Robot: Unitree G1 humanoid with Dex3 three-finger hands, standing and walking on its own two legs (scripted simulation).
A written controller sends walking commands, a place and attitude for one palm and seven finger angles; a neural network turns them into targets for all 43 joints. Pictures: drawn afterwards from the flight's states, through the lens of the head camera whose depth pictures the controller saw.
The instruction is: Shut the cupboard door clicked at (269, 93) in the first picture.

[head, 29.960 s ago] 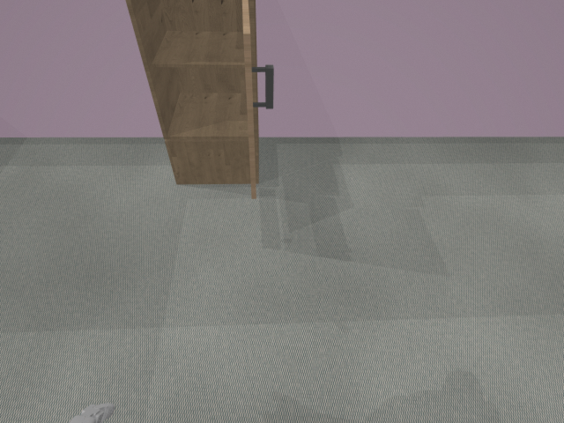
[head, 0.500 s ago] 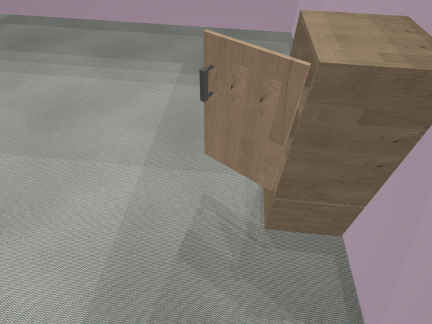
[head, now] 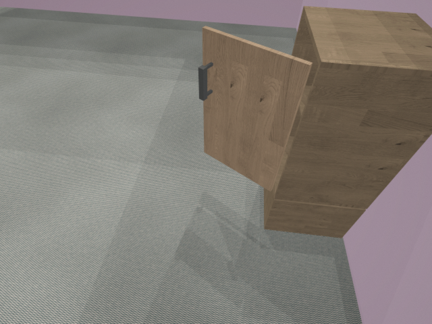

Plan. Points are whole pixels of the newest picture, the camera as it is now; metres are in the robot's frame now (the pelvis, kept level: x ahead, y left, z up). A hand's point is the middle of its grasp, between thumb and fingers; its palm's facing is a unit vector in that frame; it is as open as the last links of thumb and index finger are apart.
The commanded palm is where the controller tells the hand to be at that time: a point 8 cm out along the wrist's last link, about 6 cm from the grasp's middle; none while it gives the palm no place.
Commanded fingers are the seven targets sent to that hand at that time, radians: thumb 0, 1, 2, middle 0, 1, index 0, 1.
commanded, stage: look to check the result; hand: left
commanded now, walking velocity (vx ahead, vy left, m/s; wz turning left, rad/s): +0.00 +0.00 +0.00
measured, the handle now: (206, 81) +0.90 +0.08 -0.04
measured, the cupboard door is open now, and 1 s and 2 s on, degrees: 59 59 59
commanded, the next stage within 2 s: walk to a spot facing it in 0.06 s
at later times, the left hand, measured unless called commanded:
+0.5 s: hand out of the picture -0.01 +0.18 -0.21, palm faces +0.18 -0.97 -0.17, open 7.4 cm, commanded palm none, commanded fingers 0.00 0.90 0.90 -0.20 -0.30 -0.20 -0.30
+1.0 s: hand out of the picture -0.03 +0.20 -0.16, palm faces +0.42 -0.85 -0.32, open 7.4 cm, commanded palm none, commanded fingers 0.00 0.90 0.90 -0.20 -0.30 -0.20 -0.30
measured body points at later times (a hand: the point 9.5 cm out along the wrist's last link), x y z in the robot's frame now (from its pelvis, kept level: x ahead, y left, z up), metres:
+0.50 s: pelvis +0.01 +0.01 -0.03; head +0.03 +0.04 +0.42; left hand -0.02 +0.23 -0.20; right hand +0.03 -0.22 -0.17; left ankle +0.05 +0.10 -0.74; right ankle -0.06 -0.10 -0.74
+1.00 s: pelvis -0.02 -0.04 -0.01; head +0.03 -0.03 +0.44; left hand -0.05 +0.25 -0.13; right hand +0.16 -0.26 -0.15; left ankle +0.02 +0.09 -0.71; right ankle +0.02 -0.16 -0.74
